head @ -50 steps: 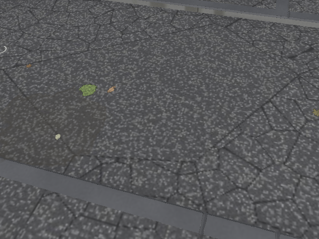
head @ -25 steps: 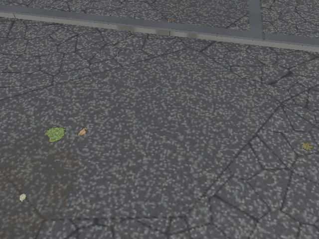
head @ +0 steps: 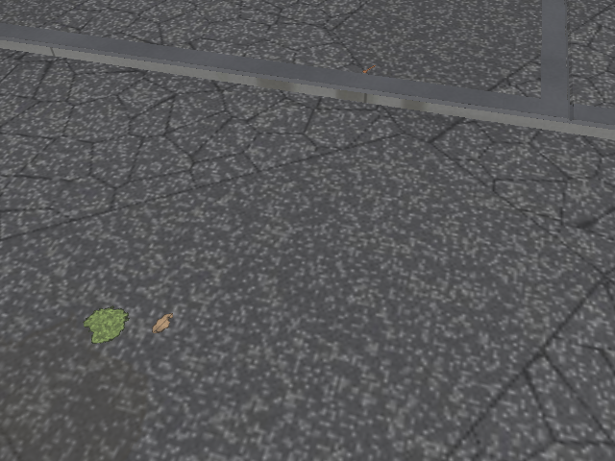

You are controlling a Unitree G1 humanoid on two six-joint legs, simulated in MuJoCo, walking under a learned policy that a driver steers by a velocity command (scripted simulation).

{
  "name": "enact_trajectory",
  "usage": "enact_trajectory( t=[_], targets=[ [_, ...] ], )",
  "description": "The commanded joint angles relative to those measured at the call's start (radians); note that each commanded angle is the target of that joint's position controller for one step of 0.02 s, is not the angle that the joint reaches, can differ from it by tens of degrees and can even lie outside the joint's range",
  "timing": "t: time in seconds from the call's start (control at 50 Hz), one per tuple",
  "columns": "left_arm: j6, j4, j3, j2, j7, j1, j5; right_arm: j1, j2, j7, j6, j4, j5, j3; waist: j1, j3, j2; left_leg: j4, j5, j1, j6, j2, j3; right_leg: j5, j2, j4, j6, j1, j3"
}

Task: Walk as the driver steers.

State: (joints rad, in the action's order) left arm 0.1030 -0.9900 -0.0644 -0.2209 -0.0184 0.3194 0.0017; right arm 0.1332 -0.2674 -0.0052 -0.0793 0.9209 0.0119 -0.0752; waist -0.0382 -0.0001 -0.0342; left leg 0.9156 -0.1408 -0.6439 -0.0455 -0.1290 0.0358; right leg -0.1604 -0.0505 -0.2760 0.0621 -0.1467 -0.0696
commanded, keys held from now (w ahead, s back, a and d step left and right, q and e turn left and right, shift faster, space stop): w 0.26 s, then no key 0.22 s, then q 0.52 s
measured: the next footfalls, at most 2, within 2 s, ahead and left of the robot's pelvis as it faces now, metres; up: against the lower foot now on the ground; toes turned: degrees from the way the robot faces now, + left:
left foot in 0.30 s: +0.33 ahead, +0.17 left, -0.05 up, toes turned +3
right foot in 0.78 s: +0.47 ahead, -0.03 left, -0.05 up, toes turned +10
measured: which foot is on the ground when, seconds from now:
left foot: up 0.00-0.28, down 0.30-0.80, up 0.82-1.00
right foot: down 0.00-0.30, up 0.32-0.76, down 0.78-1.00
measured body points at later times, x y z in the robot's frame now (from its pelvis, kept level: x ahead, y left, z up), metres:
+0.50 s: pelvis +0.27 +0.09 -0.06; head +0.32 +0.11 +0.39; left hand +0.35 +0.36 -0.20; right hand +0.35 -0.16 -0.19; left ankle +0.29 +0.16 -0.80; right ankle +0.29 -0.08 -0.72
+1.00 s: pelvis +0.37 +0.06 -0.06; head +0.41 +0.06 +0.39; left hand +0.44 +0.37 -0.16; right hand +0.55 -0.20 -0.18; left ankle +0.32 +0.19 -0.72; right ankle +0.43 -0.03 -0.80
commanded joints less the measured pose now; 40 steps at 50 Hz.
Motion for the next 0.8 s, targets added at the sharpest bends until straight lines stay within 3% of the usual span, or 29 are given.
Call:
enact_trajectory(
  t=[0.02, 0.06, 0.1, 0.18, 0.24, 0.26, 0.28, 0.3, 0.32, 0.34, 0.36, 0.38, 0.4, 0.42, 0.44, 0.48, 0.58, 0.68, 0.72, 0.76, 0.78, 0.8],
  targets=[
    [0.019, 0.050, -0.030, -0.151, 0.023, -0.025, -0.009, -0.019, -0.049, 0.012, -0.015, -0.045, -0.002, -0.014, 0.035, 0.009, 0.079, -0.169, 0.257, -0.028, 0.011, -0.012, 0.022, 0.201, 0.240, 0.128, 0.150, 0.015, 0.146],
    [0.018, 0.039, -0.029, -0.150, 0.029, -0.007, -0.019, -0.096, -0.033, 0.022, -0.025, -0.065, -0.003, -0.004, 0.011, 0.044, 0.088, -0.323, 0.383, 0.021, 0.009, 0.015, -0.009, 0.137, 0.208, 0.118, 0.128, -0.024, 0.097],
    [0.014, 0.020, -0.033, -0.157, 0.031, 0.036, -0.024, -0.167, -0.021, 0.034, -0.027, -0.086, 0.002, 0.004, -0.020, 0.064, 0.085, -0.401, 0.417, 0.075, 0.011, 0.039, -0.023, 0.068, 0.222, 0.101, 0.125, -0.032, 0.103],
    [0.001, 0.002, -0.041, -0.166, 0.039, 0.070, -0.027, -0.219, -0.051, 0.058, -0.023, -0.114, 0.012, 0.008, -0.026, 0.091, 0.088, -0.466, 0.342, 0.013, -0.020, 0.020, 0.029, 0.015, 0.289, -0.036, 0.107, 0.095, 0.139],
    [-0.025, 0.002, -0.051, -0.190, 0.041, 0.082, -0.018, -0.180, -0.078, 0.066, -0.023, -0.100, 0.020, 0.004, -0.002, 0.077, 0.074, -0.474, 0.174, 0.076, -0.035, 0.029, 0.011, 0.124, 0.314, -0.162, 0.084, 0.148, 0.162],
    [-0.033, 0.008, -0.052, -0.194, 0.037, 0.063, -0.016, -0.088, -0.098, 0.066, -0.026, -0.072, 0.020, -0.008, 0.049, 0.029, 0.054, -0.504, 0.149, 0.199, -0.052, 0.053, -0.020, 0.241, 0.286, -0.281, 0.069, 0.141, 0.138],
    [-0.034, 0.014, -0.041, -0.165, 0.032, 0.049, -0.014, 0.077, -0.136, 0.063, -0.031, -0.008, 0.005, -0.027, 0.114, -0.062, 0.021, -0.506, 0.239, 0.424, -0.072, 0.079, -0.053, 0.317, 0.214, -0.488, 0.044, 0.078, 0.105],
    [-0.023, 0.024, -0.021, -0.097, 0.026, 0.073, -0.003, 0.218, -0.191, 0.057, -0.035, 0.037, -0.022, -0.037, 0.138, -0.197, -0.093, -0.365, 0.622, 0.746, -0.116, -0.067, 0.064, -0.059, 0.130, -0.836, -0.002, -0.173, 0.062],
    [0.003, 0.012, 0.000, -0.026, 0.022, 0.195, -0.006, 0.237, -0.221, 0.053, -0.030, 0.033, -0.040, -0.028, 0.077, -0.289, -0.314, -0.299, 1.059, 1.015, -0.242, -0.254, 0.338, -0.543, -0.014, -1.167, -0.069, -0.497, 0.090],
    [0.023, 0.018, -0.005, -0.095, 0.024, 0.204, -0.029, 0.305, -0.212, 0.058, -0.014, 0.041, -0.016, -0.031, 0.128, -0.412, -0.247, -0.364, 0.972, 1.066, -0.313, -0.289, 0.436, -0.544, -0.008, -1.212, -0.074, -0.560, 0.224],
    [0.027, 0.053, -0.018, -0.139, 0.028, 0.086, -0.066, 0.236, -0.191, 0.047, -0.007, 0.026, -0.009, -0.029, 0.118, -0.305, -0.178, -0.438, 0.675, 0.957, -0.324, -0.272, 0.394, -0.449, 0.048, -1.170, -0.077, -0.642, 0.190],
    [0.016, 0.065, -0.022, -0.159, 0.041, -0.002, -0.056, 0.125, -0.145, 0.040, -0.010, -0.008, -0.011, -0.014, 0.097, -0.194, -0.055, -0.499, 0.571, 0.773, -0.273, -0.227, 0.322, -0.336, 0.112, -1.091, -0.077, -0.615, 0.152],
    [-0.004, 0.063, -0.029, -0.156, 0.053, -0.023, -0.033, 0.052, -0.108, 0.035, -0.014, -0.024, -0.015, 0.000, 0.061, -0.140, -0.006, -0.536, 0.565, 0.630, -0.255, -0.212, 0.297, -0.277, 0.139, -1.054, -0.083, -0.559, 0.144],
    [-0.028, 0.059, -0.028, -0.127, 0.059, -0.004, -0.015, 0.017, -0.091, 0.034, -0.017, -0.021, -0.018, 0.006, 0.022, -0.098, 0.006, -0.561, 0.631, 0.496, -0.229, -0.176, 0.231, -0.228, 0.167, -0.958, -0.091, -0.465, 0.150],
    [-0.043, 0.060, -0.024, -0.098, 0.060, 0.016, -0.004, 0.009, -0.073, 0.033, -0.019, -0.010, -0.027, 0.011, -0.001, -0.091, -0.022, -0.572, 0.695, 0.440, -0.209, -0.146, 0.180, -0.201, 0.175, -0.875, -0.093, -0.403, 0.151],
    [-0.047, 0.071, -0.018, -0.066, 0.064, 0.002, -0.001, 0.031, -0.082, 0.019, -0.022, 0.013, -0.040, 0.008, -0.009, -0.100, -0.051, -0.588, 0.820, 0.425, -0.194, -0.109, 0.103, -0.135, 0.167, -0.722, -0.094, -0.353, 0.136],
    [-0.053, 0.121, -0.020, -0.091, 0.065, -0.144, -0.005, 0.064, -0.156, -0.012, 0.014, 0.023, -0.009, -0.016, 0.032, -0.125, -0.048, -0.576, 0.837, 0.508, -0.146, -0.064, 0.080, 0.023, 0.100, -0.469, -0.096, -0.322, 0.104],
    [-0.066, 0.169, -0.024, -0.102, 0.067, -0.271, -0.007, 0.113, -0.137, -0.025, 0.048, 0.024, -0.001, -0.025, 0.063, -0.052, -0.054, -0.541, 0.613, 0.572, -0.176, -0.093, 0.199, -0.052, 0.087, -0.408, -0.096, -0.410, 0.137],
    [-0.059, 0.178, -0.028, -0.114, 0.061, -0.287, -0.010, 0.104, -0.143, -0.034, 0.060, 0.007, 0.003, -0.031, 0.056, -0.045, -0.060, -0.512, 0.547, 0.583, -0.175, -0.094, 0.255, -0.088, 0.072, -0.361, -0.089, -0.393, 0.140],
    [-0.047, 0.161, -0.034, -0.123, 0.052, -0.233, -0.010, 0.050, -0.151, -0.041, 0.072, -0.025, 0.014, -0.034, 0.003, -0.058, -0.058, -0.454, 0.462, 0.541, -0.133, -0.040, 0.266, 0.016, 0.049, -0.195, -0.067, -0.247, 0.127],
    [-0.041, 0.146, -0.044, -0.153, 0.052, -0.182, 0.002, 0.031, -0.144, -0.043, 0.074, -0.046, 0.012, -0.032, -0.019, -0.091, -0.029, -0.396, 0.382, 0.461, -0.085, 0.015, 0.244, 0.227, 0.087, -0.119, -0.043, -0.086, 0.149],
    [-0.045, 0.142, -0.063, -0.231, 0.062, -0.115, 0.021, 0.028, -0.092, -0.043, 0.072, -0.081, -0.006, -0.018, -0.022, -0.165, 0.114, -0.205, 0.143, 0.303, -0.020, 0.106, 0.148, 0.603, 0.270, -0.144, 0.026, 0.133, 0.279]
  ],
)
